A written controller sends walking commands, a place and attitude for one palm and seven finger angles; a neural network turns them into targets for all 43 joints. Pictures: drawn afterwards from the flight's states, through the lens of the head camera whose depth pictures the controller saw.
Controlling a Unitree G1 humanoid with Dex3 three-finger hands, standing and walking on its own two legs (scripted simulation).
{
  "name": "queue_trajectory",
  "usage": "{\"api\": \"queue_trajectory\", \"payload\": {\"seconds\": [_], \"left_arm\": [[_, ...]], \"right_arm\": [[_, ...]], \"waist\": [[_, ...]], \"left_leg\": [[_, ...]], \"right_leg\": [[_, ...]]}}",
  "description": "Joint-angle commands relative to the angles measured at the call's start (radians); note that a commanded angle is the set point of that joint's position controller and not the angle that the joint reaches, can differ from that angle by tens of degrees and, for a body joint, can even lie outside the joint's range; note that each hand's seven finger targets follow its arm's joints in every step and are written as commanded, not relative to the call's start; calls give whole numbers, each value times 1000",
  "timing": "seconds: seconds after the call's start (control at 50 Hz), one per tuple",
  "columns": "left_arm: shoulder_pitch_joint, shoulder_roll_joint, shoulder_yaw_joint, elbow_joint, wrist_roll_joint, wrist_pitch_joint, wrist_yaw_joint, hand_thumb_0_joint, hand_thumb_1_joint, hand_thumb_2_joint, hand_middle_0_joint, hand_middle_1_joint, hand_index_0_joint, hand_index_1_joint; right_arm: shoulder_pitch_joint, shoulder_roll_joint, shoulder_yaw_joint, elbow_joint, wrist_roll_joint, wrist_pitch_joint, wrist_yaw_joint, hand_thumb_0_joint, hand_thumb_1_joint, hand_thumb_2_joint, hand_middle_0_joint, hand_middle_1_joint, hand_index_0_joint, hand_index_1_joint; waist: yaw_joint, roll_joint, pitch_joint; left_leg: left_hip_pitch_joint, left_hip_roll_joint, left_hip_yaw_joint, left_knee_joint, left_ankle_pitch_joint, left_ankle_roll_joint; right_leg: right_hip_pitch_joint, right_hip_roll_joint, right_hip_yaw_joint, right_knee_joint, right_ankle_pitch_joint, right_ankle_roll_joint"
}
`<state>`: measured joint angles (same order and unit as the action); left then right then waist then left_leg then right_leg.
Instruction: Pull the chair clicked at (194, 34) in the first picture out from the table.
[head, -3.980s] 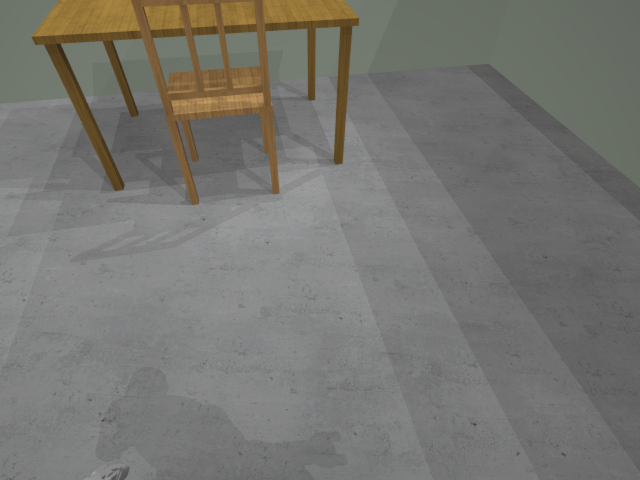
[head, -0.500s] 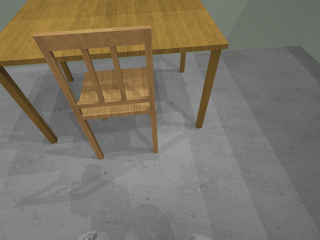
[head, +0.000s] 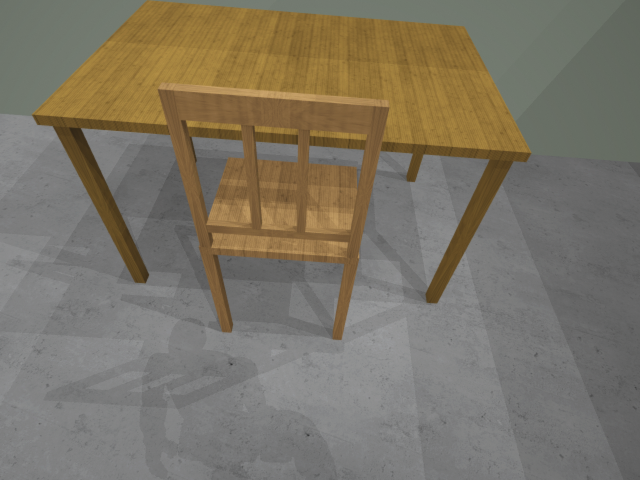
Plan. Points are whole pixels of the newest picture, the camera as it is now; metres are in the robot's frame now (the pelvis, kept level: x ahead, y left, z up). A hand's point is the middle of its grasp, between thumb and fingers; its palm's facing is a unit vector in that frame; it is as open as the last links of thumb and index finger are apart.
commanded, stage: take the last steps up to it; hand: left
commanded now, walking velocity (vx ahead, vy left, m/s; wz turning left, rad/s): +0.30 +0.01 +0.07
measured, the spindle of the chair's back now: (252, 180) +0.70 +0.19 -0.08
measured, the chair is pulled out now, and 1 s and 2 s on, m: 0.00 0.00 0.00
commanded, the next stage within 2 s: come to a stop and stand still in 0.68 s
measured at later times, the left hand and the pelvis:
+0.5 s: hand out of the picture +0.07 +0.11 -0.17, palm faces +0.14 -0.98 -0.15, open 7.4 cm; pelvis +0.12 -0.03 +0.00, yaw +3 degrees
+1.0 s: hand (195, 391) +0.28 +0.22 -0.18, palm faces +0.09 -0.97 -0.20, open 7.4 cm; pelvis +0.24 +0.03 +0.00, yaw +2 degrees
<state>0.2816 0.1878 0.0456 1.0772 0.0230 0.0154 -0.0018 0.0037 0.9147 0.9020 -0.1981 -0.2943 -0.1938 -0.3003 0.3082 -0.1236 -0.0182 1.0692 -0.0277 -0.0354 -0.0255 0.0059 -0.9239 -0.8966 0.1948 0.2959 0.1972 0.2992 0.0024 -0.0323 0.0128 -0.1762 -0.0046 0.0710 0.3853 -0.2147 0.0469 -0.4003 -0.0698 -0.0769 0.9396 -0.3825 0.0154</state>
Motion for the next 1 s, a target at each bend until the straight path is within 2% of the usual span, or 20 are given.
{"api": "queue_trajectory", "payload": {"seconds": [0.0, 0.08, 0.14, 0.16, 0.18, 0.2, 0.22, 0.24, 0.28, 0.34, 0.5, 0.58, 0.62, 0.64, 0.66, 0.68, 0.7, 0.74, 0.82, 0.98], "left_arm": [[-64, 32, 5, -79, 1, -36, -3, 0, 900, 900, -200, -300, -200, -300], [-76, 12, 2, -91, -1, -41, -5, 0, 900, 900, -200, -300, -200, -300], [65, 10, 10, -39, 2, -50, -5, 0, 900, 900, -200, -300, -200, -300], [130, 45, 19, -18, 5, -57, 1, 0, 900, 900, -200, -300, -200, -300], [220, 118, 34, 5, 12, -68, 9, 0, 900, 900, -200, -300, -200, -300], [285, 200, 51, 10, 4, -66, 17, 0, 900, 900, -200, -300, -200, -300], [280, 181, 48, 5, -4, -64, 23, 0, 900, 900, -200, -300, -200, -300], [217, 140, 41, -4, -6, -72, 24, 0, 900, 900, -200, -300, -200, -300], [134, 68, 23, -24, -4, -78, 26, 0, 900, 900, -200, -300, -200, -300], [126, 39, 11, -29, -2, -93, 25, 0, 900, 900, -200, -300, -200, -300], [211, 72, 9, 21, 2, -100, 28, 0, 900, 900, -200, -300, -200, -300], [192, 80, 16, 34, 2, -84, 32, 0, 900, 900, -200, -300, -200, -300], [167, 66, 14, 29, -3, -76, 33, 0, 900, 900, -200, -300, -200, -300], [196, 26, 7, 22, -13, -73, 29, 0, 900, 900, -200, -300, -200, -300], [210, -16, -2, 5, -16, -72, 28, 0, 900, 900, -200, -300, -200, -300], [178, 10, 5, -7, -6, -64, 36, 0, 900, 900, -200, -300, -200, -300], [149, -2, 3, -5, -4, -55, 37, 0, 900, 900, -200, -300, -200, -300], [106, 3, 12, 13, -1, -52, 25, 0, 900, 900, -200, -300, -200, -300], [149, -28, 3, 36, -10, -16, 38, 0, 900, 900, -200, -300, -200, -300], [15, 37, 6, -34, -1, 36, 44, 0, 900, 900, -200, -300, -200, -300]], "right_arm": [[126, -143, -31, 11, 10, -20, -13, 0, -900, -900, 200, 300, 200, 300], [110, -160, -43, 16, 3, -12, -6, 0, -900, -900, 200, 300, 200, 300], [54, -151, -42, 14, 10, -6, -1, 0, -900, -900, 200, 300, 200, 300], [44, -124, -39, 10, 15, -8, 3, 0, -900, -900, 200, 300, 200, 300], [32, -75, -30, -12, 22, -12, 10, 0, -900, -900, 200, 300, 200, 300], [-11, -77, -31, -55, 17, -8, 19, 0, -900, -900, 200, 300, 200, 300], [-50, -114, -44, -60, 6, -4, 23, 0, -900, -900, 200, 300, 200, 300], [-52, -107, -49, -49, 3, -2, 29, 0, -900, -900, 200, 300, 200, 300], [-17, -85, -50, -25, 2, 6, 35, 0, -900, -900, 200, 300, 200, 300], [18, -47, -45, -6, 2, 15, 42, 0, -900, -900, 200, 300, 200, 300], [-155, -49, -35, -76, 8, 4, 50, 0, -900, -900, 200, 300, 200, 300], [-141, -64, -28, -77, 9, -9, 43, 0, -900, -900, 200, 300, 200, 300], [39, -116, -38, -23, 2, -22, 29, 0, -900, -900, 200, 300, 200, 300], [128, -206, -57, -7, -10, -30, 17, 0, -900, -900, 200, 300, 200, 300], [179, -272, -69, -3, -1, -22, 8, 0, -900, -900, 200, 300, 200, 300], [151, -260, -61, -14, 8, -8, 3, 0, -900, -900, 200, 300, 200, 300], [89, -223, -53, -20, 9, -15, -6, 0, -900, -900, 200, 300, 200, 300], [5, -129, -26, -37, 8, -27, -7, 0, -900, -900, 200, 300, 200, 300], [-42, -94, -11, -41, 13, -37, -22, 0, -900, -900, 200, 300, 200, 300], [-35, -157, -32, -16, 11, 23, -33, 0, -900, -900, 200, 300, 200, 300]], "waist": [[-45, 127, 4], [-43, 154, 44], [30, 97, 51], [56, 18, 33], [91, -173, 21], [115, -293, 45], [108, -183, 88], [75, -201, 138], [20, -105, 163], [-13, -54, 133], [35, -87, 96], [20, -110, 59], [-58, -37, -20], [-78, 143, -115], [-73, 308, -174], [-66, 211, -137], [-44, 235, -83], [-10, 133, 0], [40, 62, -33], [-2, 169, -9]], "left_leg": [[208, 258, -255, -173, 126, 163], [112, 258, -244, -155, 48, 159], [-67, 194, -179, -49, -101, 99], [-178, 134, -130, 58, -179, 59], [-350, 27, -21, 292, -257, 12], [-475, -2, 15, 517, -372, -1], [-495, 34, -51, 647, -331, 1], [-497, 67, -77, 698, -222, 6], [-449, 105, -77, 715, -114, -6], [-385, 103, -37, 663, -20, -33], [-358, 82, 25, 363, 11, -45], [-196, 41, 38, 205, -1, -18], [76, 36, 18, 65, 125, -6], [266, 221, -175, 59, 327, 57], [354, 409, -401, -21, 517, 155], [258, 418, -373, -58, 434, 193], [190, 388, -340, -87, 415, 172], [62, 309, -205, -104, 480, 137], [-7, 281, -88, -104, 808, 89], [74, 300, -90, -46, 761, 100]], "right_leg": [[-174, -22, 20, -50, -3, 6], [-50, -11, -11, -254, -38, 2], [216, 28, -46, -454, 132, -3], [359, -16, 19, -522, 125, -18], [480, -199, 271, -630, -16, -79], [478, -377, 524, -788, -155, -172], [381, -382, 556, -837, -272, -207], [299, -336, 500, -849, -272, -187], [205, -286, 337, -828, -120, -162], [181, -210, 135, -805, 160, -140], [326, -208, 64, -720, 569, -161], [340, -188, 43, -610, 648, -137], [253, -126, 5, -366, 580, -98], [90, -27, -61, -150, 262, -56], [-74, 60, -57, 110, -231, -35], [-88, 33, 24, 220, -253, -57], [-128, 4, 50, 269, -196, -52], [-103, -36, 71, 256, -46, -39], [28, -24, 94, 108, 46, 8], [30, 17, 66, -103, -2, 21]]}}
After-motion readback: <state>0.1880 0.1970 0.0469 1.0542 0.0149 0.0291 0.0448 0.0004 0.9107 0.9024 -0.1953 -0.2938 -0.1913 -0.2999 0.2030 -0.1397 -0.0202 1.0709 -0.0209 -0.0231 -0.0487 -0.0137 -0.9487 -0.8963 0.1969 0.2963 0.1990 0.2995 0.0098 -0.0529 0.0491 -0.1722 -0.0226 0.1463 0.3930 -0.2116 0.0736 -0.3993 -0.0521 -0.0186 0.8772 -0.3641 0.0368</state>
